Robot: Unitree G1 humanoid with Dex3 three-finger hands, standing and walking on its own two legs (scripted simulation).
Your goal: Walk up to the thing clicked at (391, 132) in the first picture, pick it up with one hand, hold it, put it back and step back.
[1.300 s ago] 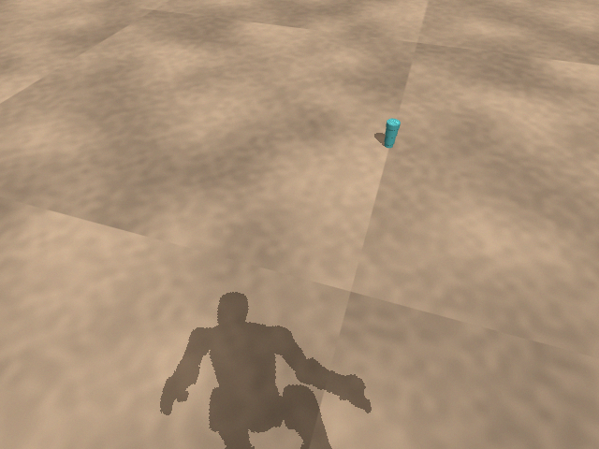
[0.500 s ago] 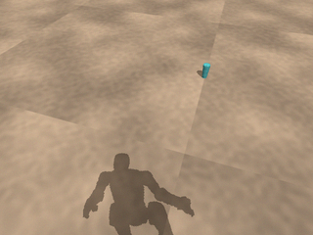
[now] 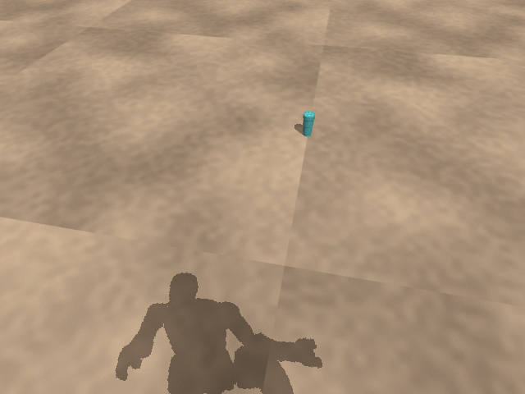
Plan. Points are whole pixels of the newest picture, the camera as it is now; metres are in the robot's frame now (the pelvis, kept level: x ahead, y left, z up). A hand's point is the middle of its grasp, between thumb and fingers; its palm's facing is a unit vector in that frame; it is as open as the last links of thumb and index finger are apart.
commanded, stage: walk up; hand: left
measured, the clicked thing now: (308, 124) +1.79 -0.33 -0.70
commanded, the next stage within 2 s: none
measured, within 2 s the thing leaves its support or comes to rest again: neither
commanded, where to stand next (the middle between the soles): +1.42 -0.40 m, yaw -16 degrees
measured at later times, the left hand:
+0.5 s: hand (166, 338) +0.28 +0.20 -0.16, palm faces -0.16 -0.93 -0.32, open 7.4 cm
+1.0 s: hand (238, 180) +0.68 +0.06 -0.12, palm faces -0.31 -0.86 -0.41, open 7.4 cm
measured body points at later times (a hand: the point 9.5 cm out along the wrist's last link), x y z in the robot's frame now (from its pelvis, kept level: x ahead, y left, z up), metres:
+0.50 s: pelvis +0.22 -0.07 -0.02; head +0.22 -0.06 +0.43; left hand +0.29 +0.24 -0.14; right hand +0.27 -0.41 -0.11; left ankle +0.35 +0.04 -0.73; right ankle +0.13 -0.20 -0.74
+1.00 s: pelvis +0.46 -0.16 -0.02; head +0.47 -0.18 +0.43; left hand +0.70 +0.11 -0.10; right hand +0.37 -0.48 -0.15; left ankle +0.40 +0.01 -0.68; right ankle +0.50 -0.29 -0.74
